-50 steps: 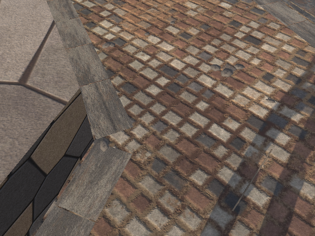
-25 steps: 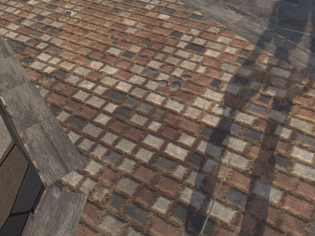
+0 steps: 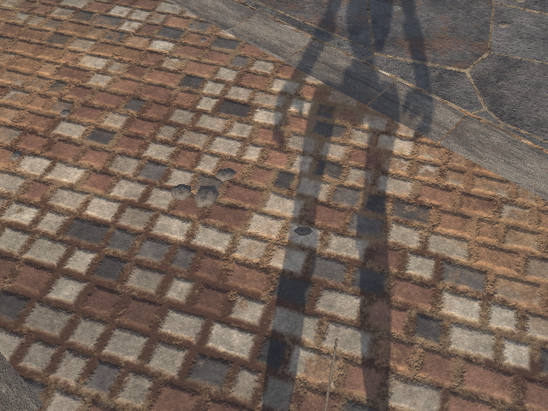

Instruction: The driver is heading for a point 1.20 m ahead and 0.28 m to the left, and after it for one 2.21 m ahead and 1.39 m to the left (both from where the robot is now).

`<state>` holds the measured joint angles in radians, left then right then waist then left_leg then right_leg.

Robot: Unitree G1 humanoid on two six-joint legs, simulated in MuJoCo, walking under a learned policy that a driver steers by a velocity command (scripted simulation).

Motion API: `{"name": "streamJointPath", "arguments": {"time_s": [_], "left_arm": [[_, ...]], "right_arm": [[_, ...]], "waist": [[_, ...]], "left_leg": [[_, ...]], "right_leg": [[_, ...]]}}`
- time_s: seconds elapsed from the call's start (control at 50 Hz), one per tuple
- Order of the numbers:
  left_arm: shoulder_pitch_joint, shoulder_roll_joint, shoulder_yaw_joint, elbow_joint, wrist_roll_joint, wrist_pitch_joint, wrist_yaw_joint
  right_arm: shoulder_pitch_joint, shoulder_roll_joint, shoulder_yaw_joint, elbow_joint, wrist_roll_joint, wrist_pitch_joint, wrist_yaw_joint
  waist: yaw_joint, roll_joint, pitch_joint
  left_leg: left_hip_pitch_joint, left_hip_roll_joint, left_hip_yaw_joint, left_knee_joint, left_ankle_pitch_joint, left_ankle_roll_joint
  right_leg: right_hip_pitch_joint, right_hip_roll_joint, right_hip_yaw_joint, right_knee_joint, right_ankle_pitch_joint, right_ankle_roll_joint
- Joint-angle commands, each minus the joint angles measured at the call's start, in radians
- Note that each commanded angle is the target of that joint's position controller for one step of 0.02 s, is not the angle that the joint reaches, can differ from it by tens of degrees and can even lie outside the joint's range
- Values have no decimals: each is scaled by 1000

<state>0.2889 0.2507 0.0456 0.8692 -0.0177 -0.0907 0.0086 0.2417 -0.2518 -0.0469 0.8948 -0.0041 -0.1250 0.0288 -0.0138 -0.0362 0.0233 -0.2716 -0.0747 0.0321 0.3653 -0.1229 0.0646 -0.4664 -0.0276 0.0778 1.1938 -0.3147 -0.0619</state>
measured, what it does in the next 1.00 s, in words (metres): walks ahead, turning left: right foot, then left foot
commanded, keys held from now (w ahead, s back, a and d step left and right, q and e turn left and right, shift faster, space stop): w+q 0.92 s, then w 0.04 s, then w+e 0.04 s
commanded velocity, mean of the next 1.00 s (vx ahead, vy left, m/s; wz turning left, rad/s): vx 0.50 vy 0.00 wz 0.41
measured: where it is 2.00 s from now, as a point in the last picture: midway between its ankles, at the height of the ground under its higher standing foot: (182, 232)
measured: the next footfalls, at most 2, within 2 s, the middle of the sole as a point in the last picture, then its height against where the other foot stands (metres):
right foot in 0.32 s outside the picture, level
left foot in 0.86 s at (203, 387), level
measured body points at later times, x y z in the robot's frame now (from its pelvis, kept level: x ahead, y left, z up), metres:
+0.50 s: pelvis +0.27 -0.05 +0.00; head +0.29 -0.06 +0.45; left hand +0.32 +0.23 -0.10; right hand +0.40 -0.31 -0.13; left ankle +0.22 +0.09 -0.65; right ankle +0.31 -0.15 -0.74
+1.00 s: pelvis +0.49 +0.09 -0.01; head +0.52 +0.12 +0.44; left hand +0.45 +0.38 -0.13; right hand +0.74 -0.08 -0.11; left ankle +0.50 +0.17 -0.74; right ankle +0.50 -0.09 -0.64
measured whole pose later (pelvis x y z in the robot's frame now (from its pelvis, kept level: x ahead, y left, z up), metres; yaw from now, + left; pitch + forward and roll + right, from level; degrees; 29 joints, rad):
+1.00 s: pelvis +0.49 +0.09 -0.01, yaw +30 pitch +2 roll +0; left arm 0.22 0.29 0.05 0.81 -0.02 -0.12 0.00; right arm 0.22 -0.27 -0.07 0.70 0.01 -0.05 0.04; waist 0.01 -0.02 0.05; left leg -0.36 -0.09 0.02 0.50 -0.18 0.10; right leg -0.46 -0.09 0.02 1.21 -0.36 0.00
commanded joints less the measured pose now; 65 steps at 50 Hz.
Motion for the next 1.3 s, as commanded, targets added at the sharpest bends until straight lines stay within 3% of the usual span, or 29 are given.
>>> {"name": "streamJointPath", "arguments": {"time_s": [0.02, 0.08, 0.14, 0.22, 0.26, 0.3, 0.32, 0.34, 0.36, 0.38, 0.42, 0.44, 0.48, 0.52, 0.64, 0.76, 0.8, 0.82, 0.84, 0.86, 0.88, 0.9, 0.92, 0.94, 0.96, 1.0, 1.08, 1.18, 1.3], "left_arm": [[42, 38, 11, -61, 9, -5, 3], [-97, 30, 2, -121, 26, -10, 7], [-210, 27, -6, -146, 17, -20, -2], [-317, 58, -2, -182, 0, -33, -18], [-304, 95, 11, -189, -1, -43, -22], [-161, 143, 37, -152, 4, -48, -15], [3, 201, 57, -127, 18, -52, -6], [127, 296, 80, -113, 31, -40, -2], [152, 252, 72, -97, 30, -33, -9], [82, 157, 48, -117, 23, -37, -11], [-48, 86, 24, -126, 19, -34, -18], [-83, 68, 20, -121, 22, -34, -20], [-89, 80, 28, -103, 27, -41, -21], [-72, 104, 38, -84, 28, -47, -17], [-37, 159, 53, -51, 25, -33, 0], [43, 203, 65, -15, 1, 3, 4], [29, 233, 72, -20, -4, 15, 8], [23, 248, 76, -23, -6, 23, 12], [7, 249, 75, -29, -9, 31, 17], [13, 226, 64, -47, 4, 26, 21], [110, 64, 13, -108, 44, -2, 3], [17, 129, 18, -126, 7, -49, -12], [-95, 179, 33, -161, -31, -66, -17], [-92, 164, 26, -158, -23, -71, -12], [-78, 165, 30, -136, 1, -65, -4], [-13, 160, 37, -111, 9, -32, -8], [-60, 111, 26, -123, 15, 5, -3], [-184, 85, 14, -150, 2, -2, -23], [-302, 73, 5, -220, -6, -7, -63]], "right_arm": [[17, -81, -8, -31, 5, -14, 1], [68, -128, -18, -18, 15, -1, -14], [110, -150, -22, -12, 25, 12, -26], [187, -152, -21, 9, 36, 28, -31], [177, -164, -27, 5, 37, 38, -38], [156, -152, -25, -9, 30, 46, -41], [127, -105, -8, -38, 17, 45, -38], [204, -6, 18, -72, 12, 30, -39], [266, -29, 17, -76, 45, 20, -37], [205, -127, -9, -74, 59, 23, -41], [112, -121, -20, -90, 42, 41, -43], [102, -106, -26, -96, 34, 53, -40], [102, -64, -23, -111, 34, 73, -31], [76, -56, -25, -135, 31, 84, -27], [-102, -46, -17, -212, 25, 79, 3], [-265, -54, -13, -309, 29, 79, 37], [-233, -80, -28, -322, 27, 84, 41], [-161, -108, -44, -311, 27, 87, 39], [-8, -152, -72, -272, 30, 88, 32], [171, -233, -111, -226, 30, 96, 11], [153, -360, -127, -228, 35, 91, 0], [204, -292, -104, -258, 24, 77, 1], [172, -230, -86, -243, 14, 65, 6], [107, -189, -73, -246, 21, 59, 6], [23, -145, -58, -261, 20, 59, 5], [-39, -101, -42, -274, 1, 52, 2], [12, -140, -48, -220, 1, 27, -8], [52, -147, -42, -176, -2, 24, -22], [107, -163, -48, -117, 4, 42, -30]], "waist": [[30, 98, -32], [5, 78, 4], [-26, 90, 15], [-54, 115, 19], [-24, 130, 10], [56, 129, -54], [132, 69, -176], [127, -179, -319], [106, -309, -377], [104, -162, -234], [57, -46, -89], [32, -63, -50], [11, -70, -26], [4, -36, -14], [50, -11, 26], [91, -14, 72], [52, -51, 26], [5, -68, -26], [-83, -54, -105], [-161, 19, -199], [-35, 306, -274], [-105, 208, -432], [-118, 143, -284], [-68, 78, -196], [-20, 40, -134], [36, 72, -110], [29, 72, -48], [-33, 85, 4], [-80, 74, 57]], "left_leg": [[102, 273, -294, -228, 107, 194], [79, 262, -259, -253, 133, 201], [51, 219, -203, -233, 132, 160], [98, 249, -258, -169, 71, 141], [135, 274, -308, -117, 32, 119], [110, 227, -297, 31, 110, 83], [-9, 158, -246, 282, 56, 47], [-324, 21, -114, 629, -276, -14], [-500, 39, -158, 849, -463, -20], [-547, 94, -191, 928, -383, -16], [-487, 161, -158, 878, -227, -26], [-454, 186, -157, 835, -185, -28], [-405, 201, -136, 814, -131, -36], [-438, 204, -143, 779, -74, -44], [-446, 192, -92, 467, 166, -42], [-453, 163, 2, 309, 52, 7], [-336, 103, 63, 292, -50, 44], [-226, 58, 92, 286, -93, 67], [-13, 7, 108, 218, -46, 102], [310, 61, -27, 190, -12, 152], [660, 343, -586, 123, -108, 327], [711, 427, -881, -53, -237, 383], [625, 395, -731, -74, -158, 319], [467, 357, -586, -69, -68, 279], [310, 316, -470, -75, 43, 245], [150, 277, -357, -123, 183, 225], [87, 258, -199, -185, 337, 212], [140, 226, -67, -221, 247, 130], [369, 312, -20, -171, 321, 113]], "right_leg": [[-143, -96, 9, -72, 49, 13], [-188, -96, -21, -287, 164, 50], [-102, -46, -45, -521, 324, 70], [-22, -6, -36, -654, 356, 77], [39, -1, -22, -711, 303, 61], [247, 4, -37, -758, 234, 25], [488, -121, 72, -742, 213, -33], [832, -352, 393, -770, 179, -140], [860, -440, 679, -874, -2, -223], [732, -396, 563, -894, -34, -183], [487, -297, 289, -946, 108, -126], [415, -260, 202, -982, 158, -111], [340, -235, 94, -1030, 257, -114], [341, -240, 22, -1047, 354, -128], [385, -228, -155, -1061, 401, -108], [542, -276, -233, -986, 478, -75], [561, -274, -270, -870, 786, -54], [556, -266, -288, -750, 952, -43], [496, -233, -317, -550, 1008, -18], [261, -194, -317, -259, 779, 28], [-221, -4, -251, 110, -205, 90], [-328, 37, -1, 236, -284, 76], [-414, -10, 12, 226, -182, 53], [-377, -58, 3, 138, -87, 40], [-297, -97, -4, 56, -31, 46], [-164, -135, -6, -18, 28, 59], [-204, -139, -30, -152, 184, 91], [-211, -97, -49, -448, 478, 62], [-314, -46, -60, -598, 392, 16]]}}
